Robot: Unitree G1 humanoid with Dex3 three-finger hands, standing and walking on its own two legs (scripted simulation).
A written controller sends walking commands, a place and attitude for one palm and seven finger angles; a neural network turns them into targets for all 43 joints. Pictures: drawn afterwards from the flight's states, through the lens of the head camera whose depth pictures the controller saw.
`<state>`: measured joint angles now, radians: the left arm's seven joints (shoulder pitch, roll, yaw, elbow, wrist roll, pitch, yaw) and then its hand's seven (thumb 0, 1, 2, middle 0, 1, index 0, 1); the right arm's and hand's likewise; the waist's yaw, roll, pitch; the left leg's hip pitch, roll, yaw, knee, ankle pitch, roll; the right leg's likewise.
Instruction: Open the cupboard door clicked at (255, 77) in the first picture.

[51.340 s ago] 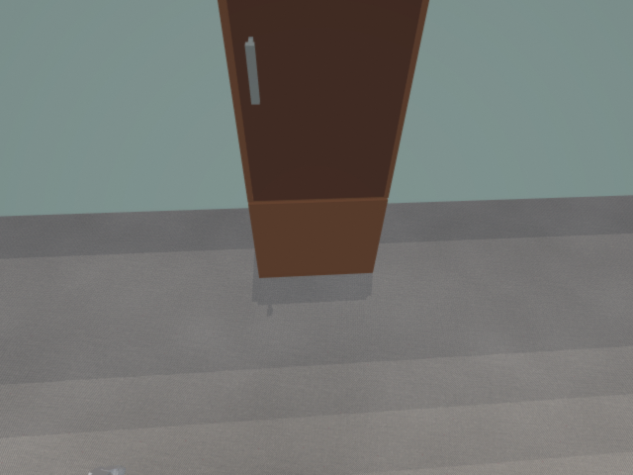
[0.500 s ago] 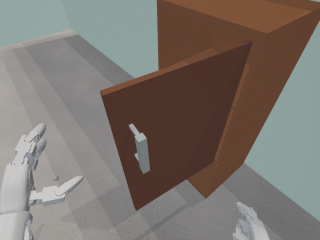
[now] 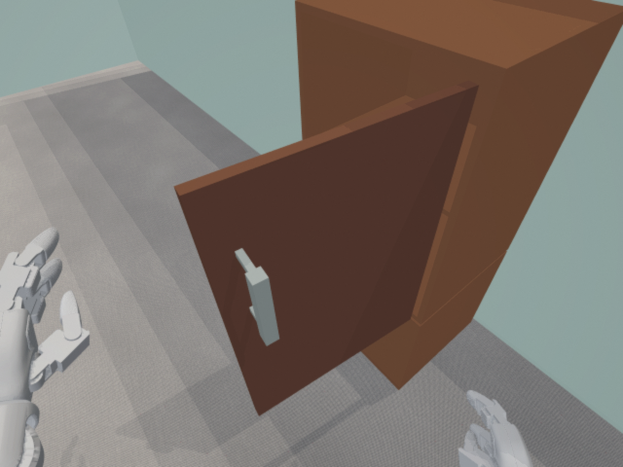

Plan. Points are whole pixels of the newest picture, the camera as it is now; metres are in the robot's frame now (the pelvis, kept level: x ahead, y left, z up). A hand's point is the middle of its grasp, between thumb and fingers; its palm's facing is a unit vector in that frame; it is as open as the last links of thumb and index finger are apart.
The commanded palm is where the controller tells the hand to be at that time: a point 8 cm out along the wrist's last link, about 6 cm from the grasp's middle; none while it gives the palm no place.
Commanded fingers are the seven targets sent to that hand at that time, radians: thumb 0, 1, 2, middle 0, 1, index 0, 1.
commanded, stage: draw the hand back to the body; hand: left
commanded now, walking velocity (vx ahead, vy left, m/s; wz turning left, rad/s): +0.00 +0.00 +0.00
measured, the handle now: (256, 298) +0.30 +0.12 +0.08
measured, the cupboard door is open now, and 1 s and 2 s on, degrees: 83 83 83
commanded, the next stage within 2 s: step back with the hand held close in 0.16 s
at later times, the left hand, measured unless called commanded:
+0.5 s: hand (64, 339) +0.18 +0.27 +0.15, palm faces +0.38 -0.79 -0.47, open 7.4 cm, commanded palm +0.12 +0.31 +0.17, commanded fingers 0.00 0.90 0.90 -0.20 -0.30 -0.20 -0.30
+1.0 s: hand out of the picture +0.09 +0.28 +0.15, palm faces +0.44 -0.78 -0.45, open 7.4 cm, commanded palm +0.03 +0.33 +0.17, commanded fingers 0.00 0.90 0.90 -0.20 -0.30 -0.20 -0.30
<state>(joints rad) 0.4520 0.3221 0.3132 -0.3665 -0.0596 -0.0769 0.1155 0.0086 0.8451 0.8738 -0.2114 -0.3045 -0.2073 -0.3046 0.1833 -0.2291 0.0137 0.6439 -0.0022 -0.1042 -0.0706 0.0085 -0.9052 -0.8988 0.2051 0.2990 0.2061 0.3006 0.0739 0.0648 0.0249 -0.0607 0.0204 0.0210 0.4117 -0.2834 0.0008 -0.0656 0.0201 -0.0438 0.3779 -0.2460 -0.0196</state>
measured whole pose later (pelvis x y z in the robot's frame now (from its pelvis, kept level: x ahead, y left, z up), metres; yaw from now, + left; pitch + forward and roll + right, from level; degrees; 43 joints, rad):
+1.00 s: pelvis -0.11 +0.03 -0.02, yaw +0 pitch -1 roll -1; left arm 0.52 0.37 0.41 -0.53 -0.01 -0.21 0.16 0.01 0.89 0.89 -0.22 -0.31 -0.21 -0.31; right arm 0.22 -0.22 0.01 0.58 0.00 -0.08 -0.08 0.01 -0.90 -0.90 0.21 0.30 0.21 0.30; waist 0.01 0.00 0.05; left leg -0.42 -0.01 0.04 0.68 -0.32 0.03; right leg -0.41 -0.02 -0.02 0.59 -0.17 0.01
